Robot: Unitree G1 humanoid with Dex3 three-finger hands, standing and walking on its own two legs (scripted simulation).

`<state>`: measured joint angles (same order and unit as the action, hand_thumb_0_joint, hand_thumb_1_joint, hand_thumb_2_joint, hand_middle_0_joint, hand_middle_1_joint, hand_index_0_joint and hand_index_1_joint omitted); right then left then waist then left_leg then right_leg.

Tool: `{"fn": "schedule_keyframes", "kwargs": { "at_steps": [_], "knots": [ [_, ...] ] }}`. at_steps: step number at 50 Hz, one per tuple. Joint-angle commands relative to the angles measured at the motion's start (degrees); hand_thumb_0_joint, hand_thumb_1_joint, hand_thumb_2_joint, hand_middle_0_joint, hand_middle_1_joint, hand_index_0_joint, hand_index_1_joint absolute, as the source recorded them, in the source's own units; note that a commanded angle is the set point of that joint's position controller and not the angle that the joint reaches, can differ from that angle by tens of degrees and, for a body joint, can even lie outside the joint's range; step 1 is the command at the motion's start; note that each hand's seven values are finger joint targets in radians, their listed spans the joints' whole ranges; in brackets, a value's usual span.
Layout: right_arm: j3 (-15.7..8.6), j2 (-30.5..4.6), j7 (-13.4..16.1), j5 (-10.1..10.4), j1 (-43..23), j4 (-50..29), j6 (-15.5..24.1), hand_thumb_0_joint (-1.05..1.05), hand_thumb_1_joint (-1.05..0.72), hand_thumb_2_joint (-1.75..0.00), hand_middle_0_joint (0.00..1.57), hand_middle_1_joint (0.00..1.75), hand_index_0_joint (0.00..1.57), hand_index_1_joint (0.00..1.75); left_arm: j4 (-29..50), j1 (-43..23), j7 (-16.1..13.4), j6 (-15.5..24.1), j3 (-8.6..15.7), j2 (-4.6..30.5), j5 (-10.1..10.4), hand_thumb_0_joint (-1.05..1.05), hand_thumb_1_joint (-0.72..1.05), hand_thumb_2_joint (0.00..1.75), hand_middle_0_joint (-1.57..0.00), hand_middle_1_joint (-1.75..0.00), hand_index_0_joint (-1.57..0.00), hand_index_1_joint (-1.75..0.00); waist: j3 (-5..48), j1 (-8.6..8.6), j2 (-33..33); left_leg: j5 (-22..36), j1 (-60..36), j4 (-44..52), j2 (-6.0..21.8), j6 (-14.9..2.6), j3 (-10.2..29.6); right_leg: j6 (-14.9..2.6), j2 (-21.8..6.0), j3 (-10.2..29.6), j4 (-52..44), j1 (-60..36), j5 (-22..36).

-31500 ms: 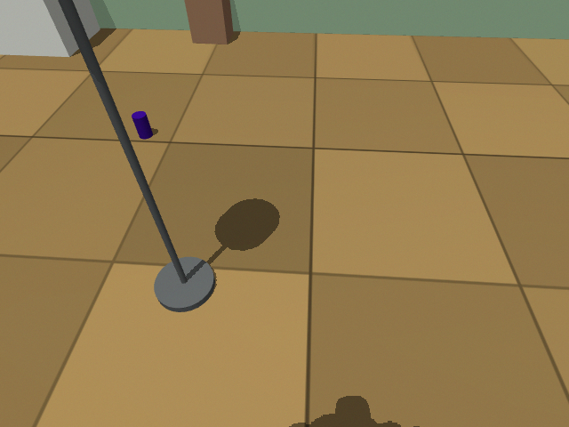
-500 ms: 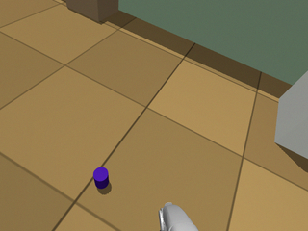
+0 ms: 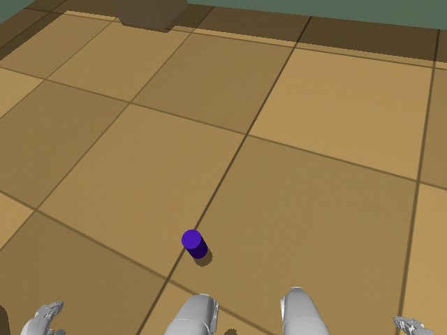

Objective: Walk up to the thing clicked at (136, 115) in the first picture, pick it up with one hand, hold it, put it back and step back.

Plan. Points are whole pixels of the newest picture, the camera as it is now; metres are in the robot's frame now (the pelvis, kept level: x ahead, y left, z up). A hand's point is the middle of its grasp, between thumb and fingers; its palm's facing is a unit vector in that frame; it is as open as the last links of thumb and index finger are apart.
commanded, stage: walk up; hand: left
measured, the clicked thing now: (195, 244) +0.49 +0.23 -0.65
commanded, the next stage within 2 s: none
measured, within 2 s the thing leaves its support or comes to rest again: neither
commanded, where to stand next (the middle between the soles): +0.09 -0.01 m, yaw +0 degrees
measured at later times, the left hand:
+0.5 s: hand out of the picture +0.03 +0.25 -0.14, palm faces -0.05 -0.95 -0.30, open 7.3 cm
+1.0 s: hand out of the picture +0.08 +0.33 -0.09, palm faces +0.02 -0.81 -0.58, open 7.4 cm
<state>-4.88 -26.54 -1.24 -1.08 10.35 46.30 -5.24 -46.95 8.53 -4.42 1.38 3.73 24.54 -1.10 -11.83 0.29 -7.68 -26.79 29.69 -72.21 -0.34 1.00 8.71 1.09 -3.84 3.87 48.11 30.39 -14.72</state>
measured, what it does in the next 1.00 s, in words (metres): steps on the spot: left foot, then right foot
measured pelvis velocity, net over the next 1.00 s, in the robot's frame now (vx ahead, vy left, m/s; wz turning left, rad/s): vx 0.01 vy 0.00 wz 0.05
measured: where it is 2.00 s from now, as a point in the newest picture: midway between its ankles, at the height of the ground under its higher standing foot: outside the picture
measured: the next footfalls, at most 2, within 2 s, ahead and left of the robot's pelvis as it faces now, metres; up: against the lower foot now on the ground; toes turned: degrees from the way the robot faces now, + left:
left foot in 0.06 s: +0.04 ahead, +0.18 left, +0.00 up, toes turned -1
right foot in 0.50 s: +0.06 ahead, -0.18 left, +0.00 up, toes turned -5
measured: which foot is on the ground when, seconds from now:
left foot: up 0.00-0.04, down 0.06-0.50, up 0.52-0.96, down 0.98-1.00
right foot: down 0.00-0.10, up 0.12-0.48, down 0.50-1.00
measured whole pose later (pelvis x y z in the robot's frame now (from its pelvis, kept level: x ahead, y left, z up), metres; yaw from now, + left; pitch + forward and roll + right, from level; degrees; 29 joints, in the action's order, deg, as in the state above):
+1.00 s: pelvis +0.01 +0.00 +0.01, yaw +3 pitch -2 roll +3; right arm -4.2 -23.1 -1.8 -0.9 8.1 46.3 -3.5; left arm -46.0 11.0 -3.8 1.6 3.4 27.1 0.5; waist -15.1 1.8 -2.6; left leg -18.6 22.3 -42.3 -2.5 0.8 1.5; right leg 2.9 -11.9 -0.8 50.4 22.3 -24.3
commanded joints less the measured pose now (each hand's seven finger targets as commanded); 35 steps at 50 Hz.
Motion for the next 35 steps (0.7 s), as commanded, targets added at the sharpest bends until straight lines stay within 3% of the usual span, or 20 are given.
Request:
{"fn": "schedule_keyframes", "kwargs": {
  "at_steps": [1, 3, 4, 5, 6, 7, 9, 10, 14, 20, 22, 24, 25, 26, 27, 28, 29, 30, 32, 35],
  "knots": [
    [-3.22, -10.51, 1.34, 1.91, 12.09, 2.36, 3.84, 0.0, -0.9, -0.9, 0.2, 0.3, 0.2, 0.3, 6.25, -5.78, 1.59, -1.79, 4.32, 13.61, -2.94, 0.0, 0.9, 0.9, -0.2, -0.3, -0.2, -0.3, 16.25, -0.17, 33.86, -4.26, -9.36, 24.35, 0.05, 0.3, -11.94, -11.47, -4.55, 7.3, -17.64, -5.67, -26.5],
    [-3.62, -10.48, 2.58, 0.85, 17.24, 5.9, 5.51, 0.0, -0.9, -0.9, 0.2, 0.3, 0.2, 0.3, 4.66, -3.16, 2.5, -4.21, 4.07, 12.14, -1.91, 0.0, 0.9, 0.9, -0.2, -0.3, -0.2, -0.3, 15.54, -2.31, 20.84, 4.5, -19.87, 37.59, -2.0, -0.06, -11.92, -9.97, -0.58, 4.95, -3.39, 0.5, -27.49],
    [-3.88, -12.48, 3.15, -0.62, 17.88, 6.05, 6.34, 0.0, -0.9, -0.9, 0.2, 0.3, 0.2, 0.3, 4.25, -0.24, 2.36, -4.76, 3.0, 8.56, -1.19, 0.0, 0.9, 0.9, -0.2, -0.3, -0.2, -0.3, 12.72, -3.28, 10.59, -3.39, -21.88, 42.6, 1.16, -1.99, -0.17, -8.03, 4.24, 5.71, 9.43, 9.36, -26.4],
    [-4.24, -17.32, 3.49, -1.82, 12.08, 3.34, 6.8, 0.0, -0.9, -0.9, 0.2, 0.3, 0.2, 0.3, 4.41, 0.26, 2.28, -4.44, 1.9, 5.91, -0.49, 0.0, 0.9, 0.9, -0.2, -0.3, -0.2, -0.3, 7.42, -1.35, 1.28, -17.92, -14.57, 50.73, 16.46, -6.27, 26.01, -4.64, 8.97, 4.99, 20.25, 18.32, -20.93],
    [-4.71, -22.84, 3.9, -0.46, 5.95, 1.63, 7.01, 0.0, -0.9, -0.9, 0.2, 0.3, 0.2, 0.3, 4.7, -6.02, 2.05, -4.28, 3.74, 12.36, -1.37, 0.0, 0.9, 0.9, -0.2, -0.3, -0.2, -0.3, 2.93, -2.88, 5.19, -25.46, -1.08, 60.06, 28.3, -15.56, 43.15, -3.19, 4.53, 10.84, 20.96, 14.74, -18.42],
    [-4.79, -23.29, 4.52, -0.89, -1.23, 0.64, 7.77, 0.0, -0.9, -0.9, 0.2, 0.3, 0.2, 0.3, 3.75, -8.25, 2.68, -3.85, 4.74, 15.8, -1.6, 0.0, 0.9, 0.9, -0.2, -0.3, -0.2, -0.3, -1.34, -0.97, 6.58, -27.19, 4.18, 60.68, 29.79, -19.44, 43.78, -2.3, 2.43, 10.78, 23.46, 11.24, -15.38],
    [-4.27, -19.72, 6.05, -1.25, 0.58, 2.61, 9.25, 0.0, -0.9, -0.9, 0.2, 0.3, 0.2, 0.3, 1.74, -1.01, 4.64, -4.64, 6.04, 16.15, -1.4, 0.0, 0.9, 0.9, -0.2, -0.3, -0.2, -0.3, -1.41, 2.22, 9.18, -12.56, -5.62, 52.04, 20.3, -13.99, 23.41, -1.39, 3.55, 12.75, 27.86, 15.25, -6.62],
    [-4.64, -19.29, 6.84, -0.69, 4.59, 3.77, 9.73, 0.0, -0.9, -0.9, 0.2, 0.3, 0.2, 0.3, 1.16, 2.5, 5.65, -5.48, 6.58, 16.45, -1.92, 0.0, 0.9, 0.9, -0.2, -0.3, -0.2, -0.3, 0.35, 2.48, 8.9, -8.77, -11.17, 49.92, 18.0, -11.7, 18.97, -1.41, 4.19, 11.33, 27.39, 16.15, -4.94],
    [-4.76, -17.07, 5.94, -0.4, 10.41, 5.37, 11.3, 0.0, -0.9, -0.9, 0.2, 0.3, 0.2, 0.3, 1.37, 3.63, 8.43, -4.81, 6.83, 14.54, -1.63, 0.0, 0.9, 0.9, -0.2, -0.3, -0.2, -0.3, 6.98, 0.15, -4.34, -14.83, -19.3, 51.45, 15.02, -9.77, 14.64, -0.73, 3.5, 7.54, 22.77, 12.79, -4.04],
    [-4.01, -15.99, 2.47, -1.91, 6.75, 1.34, 10.04, 0.0, -0.9, -0.9, 0.2, 0.3, 0.2, 0.3, 0.7, 4.41, 9.7, -2.37, 5.75, 13.66, 0.14, 0.0, 0.9, 0.9, -0.2, -0.3, -0.2, -0.3, 3.64, -0.96, -16.78, -19.59, -11.32, 56.66, 12.42, -11.54, 5.55, 0.3, 2.01, -4.89, 3.14, -1.22, -14.21],
    [-3.71, -16.04, 1.7, -1.82, 4.42, 0.33, 9.06, 0.0, -0.9, -0.9, 0.2, 0.3, 0.2, 0.3, -1.01, 9.52, 9.21, -1.45, 5.8, 13.07, 0.41, 0.0, 0.9, 0.9, -0.2, -0.3, -0.2, -0.3, 4.9, 1.69, -16.5, -13.14, -9.68, 51.55, 11.55, -11.43, 2.54, -1.71, 1.22, -5.98, -7.93, -10.56, -17.84],
    [-2.62, -11.98, 1.58, -2.28, 4.6, -0.07, 7.41, 0.0, -0.9, -0.9, 0.2, 0.3, 0.2, 0.3, -6.53, 22.84, 7.71, 0.08, 6.83, 13.33, 0.09, 0.0, 0.9, 0.9, -0.2, -0.3, -0.2, -0.3, 8.31, 7.73, -0.24, -8.27, -2.24, 26.42, 5.59, -9.57, -4.69, -0.64, 4.13, -8.35, -20.85, -28.54, -10.32],
    [-0.98, -5.96, 1.61, -1.79, 6.0, -0.98, 6.99, 0.0, -0.9, -0.9, 0.2, 0.3, 0.2, 0.3, -7.75, 28.68, 6.54, 0.91, 7.69, 17.08, -0.6, 0.0, 0.9, 0.9, -0.2, -0.3, -0.2, -0.3, 7.79, 10.02, 14.16, -11.15, 8.09, 8.01, 0.78, -7.31, -6.94, -0.08, 1.17, 0.62, -22.1, -34.67, -13.2],
    [0.3, -3.07, 1.88, -0.72, 5.27, -3.02, 7.15, 0.0, -0.9, -0.9, 0.2, 0.3, 0.2, 0.3, -6.04, 29.81, 5.55, 1.7, 7.44, 19.45, -1.75, 0.0, 0.9, 0.9, -0.2, -0.3, -0.2, -0.3, 5.66, 10.26, 19.53, -10.17, 19.74, -2.47, -3.5, -4.99, 0.55, -2.43, -10.32, 23.24, -27.26, -30.96, -28.07],
    [-0.62, -6.39, 2.29, 0.58, 4.35, -4.1, 7.51, 0.0, -0.9, -0.9, 0.2, 0.3, 0.2, 0.3, -3.06, 19.22, 5.27, 1.84, 6.5, 20.06, -2.24, 0.0, 0.9, 0.9, -0.2, -0.3, -0.2, -0.3, 3.25, 5.2, 16.73, -4.63, 21.53, -0.94, -2.15, -4.03, 3.46, -8.62, -20.76, 42.81, -40.47, -23.8, -37.75],
    [-1.91, -12.32, 2.75, 1.0, 4.21, -3.25, 8.24, 0.0, -0.9, -0.9, 0.2, 0.3, 0.2, 0.3, -0.57, 11.51, 5.52, 1.75, 6.52, 21.93, -1.39, 0.0, 0.9, 0.9, -0.2, -0.3, -0.2, -0.3, -0.9, 3.08, 15.45, -2.72, 18.71, 1.19, 2.22, -4.23, 4.16, -11.58, -22.39, 44.08, -44.75, -16.61, -44.32],
    [-2.75, -14.8, 1.75, 0.9, 3.31, -2.37, 8.37, 0.0, -0.9, -0.9, 0.2, 0.3, 0.2, 0.3, -0.06, 9.85, 5.15, 3.16, 6.04, 20.84, -0.76, 0.0, 0.9, 0.9, -0.2, -0.3, -0.2, -0.3, -2.0, 1.87, 9.13, 1.12, 17.62, 2.94, 3.77, -3.9, 5.87, -12.51, -21.61, 39.4, -42.34, -16.99, -39.34],
    [-3.41, -14.47, 0.59, 0.33, 5.17, -1.37, 7.46, 0.0, -0.9, -0.9, 0.2, 0.3, 0.2, 0.3, -1.36, 12.02, 4.04, 4.68, 5.78, 19.72, -0.19, 0.0, 0.9, 0.9, -0.2, -0.3, -0.2, -0.3, -1.21, 1.06, 2.69, 4.75, 16.29, 3.65, 4.12, -3.33, 6.98, -10.57, -19.42, 30.09, -36.58, -19.47, -27.92],
    [-3.32, -11.57, -0.03, -1.2, 10.75, -0.94, 4.42, 0.0, -0.9, -0.9, 0.2, 0.3, 0.2, 0.3, -3.76, 16.47, 1.12, 5.57, 4.95, 18.31, 0.88, 0.0, 0.9, 0.9, -0.2, -0.3, -0.2, -0.3, 1.27, -0.88, 3.1, 6.63, 10.12, 4.85, 2.67, -1.95, 7.81, -5.84, -15.93, 15.61, -26.59, -18.62, 10.73],
    [-3.57, -9.77, -1.01, -1.94, 11.14, -3.58, 1.77, 0.0, -0.9, -0.9, 0.2, 0.3, 0.2, 0.3, -1.84, 13.01, -1.0, 5.33, 4.46, 17.46, 1.89, 0.0, 0.9, 0.9, -0.2, -0.3, -0.2, -0.3, 2.12, -2.82, 11.64, 7.03, 2.53, 2.87, -0.97, -1.08, 6.45, -8.42, -15.9, 4.71, -21.02, -11.35, 45.27]
  ]
}}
